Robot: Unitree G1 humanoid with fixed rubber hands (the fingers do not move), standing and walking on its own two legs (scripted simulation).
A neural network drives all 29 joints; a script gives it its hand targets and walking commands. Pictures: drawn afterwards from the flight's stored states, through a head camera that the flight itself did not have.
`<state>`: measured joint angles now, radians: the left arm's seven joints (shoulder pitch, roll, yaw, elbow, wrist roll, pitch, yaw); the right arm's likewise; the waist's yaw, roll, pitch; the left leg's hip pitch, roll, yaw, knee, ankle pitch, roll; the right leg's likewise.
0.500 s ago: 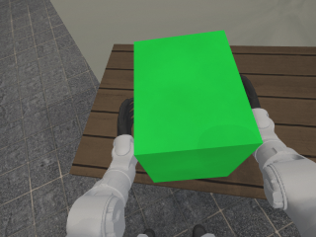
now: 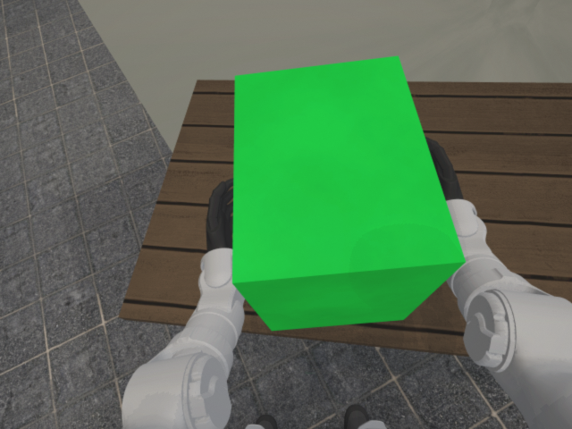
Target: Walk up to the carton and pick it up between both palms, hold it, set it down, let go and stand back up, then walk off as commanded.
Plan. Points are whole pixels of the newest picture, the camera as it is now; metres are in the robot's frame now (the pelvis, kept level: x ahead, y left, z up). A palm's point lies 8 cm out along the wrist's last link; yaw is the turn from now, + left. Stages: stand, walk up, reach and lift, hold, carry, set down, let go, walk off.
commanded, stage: reach and lift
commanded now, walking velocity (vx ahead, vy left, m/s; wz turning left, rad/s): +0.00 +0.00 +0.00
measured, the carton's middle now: (327, 209) +0.44 +0.00 -0.04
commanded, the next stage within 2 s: none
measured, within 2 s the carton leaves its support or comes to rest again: leaves its support in 0.82 s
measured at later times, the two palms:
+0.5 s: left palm (221, 239) +0.37 +0.15 -0.01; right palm (443, 193) +0.44 -0.16 +0.00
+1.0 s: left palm (204, 257) +0.34 +0.17 -0.01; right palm (433, 203) +0.41 -0.14 +0.03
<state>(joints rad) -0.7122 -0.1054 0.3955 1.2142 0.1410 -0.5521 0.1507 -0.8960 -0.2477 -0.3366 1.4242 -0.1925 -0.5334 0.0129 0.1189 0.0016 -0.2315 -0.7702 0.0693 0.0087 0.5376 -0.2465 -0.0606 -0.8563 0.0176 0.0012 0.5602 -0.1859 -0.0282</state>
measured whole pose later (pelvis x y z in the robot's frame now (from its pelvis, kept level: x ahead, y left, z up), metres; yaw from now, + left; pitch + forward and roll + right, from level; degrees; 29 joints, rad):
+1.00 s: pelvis -0.02 +0.02 +0.01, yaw -1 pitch +24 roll -1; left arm -0.64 -0.07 0.31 1.21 0.05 -0.55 0.16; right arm -0.89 -0.21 -0.20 1.46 -0.16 -0.52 -0.07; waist 0.08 0.00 -0.22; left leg -0.72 0.07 0.01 0.54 -0.23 -0.06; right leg -0.76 0.02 0.00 0.47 -0.12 -0.01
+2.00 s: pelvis -0.03 +0.02 +0.02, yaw +1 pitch +3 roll -1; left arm -0.68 0.00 0.19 0.95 0.02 0.08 0.14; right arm -0.89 -0.20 -0.09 1.20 0.10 0.05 -0.11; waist 0.03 0.01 -0.20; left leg -0.30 0.07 -0.03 0.50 -0.25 -0.06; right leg -0.32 0.02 -0.04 0.41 -0.15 -0.01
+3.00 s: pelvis -0.03 +0.03 +0.02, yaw +3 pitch -3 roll -2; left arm -0.69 0.01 0.29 0.62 0.17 0.44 0.01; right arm -0.88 -0.16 -0.09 0.97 0.10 0.28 -0.16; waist -0.02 0.01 -0.14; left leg -0.18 0.06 -0.04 0.48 -0.25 -0.04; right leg -0.17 0.00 -0.05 0.35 -0.13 0.01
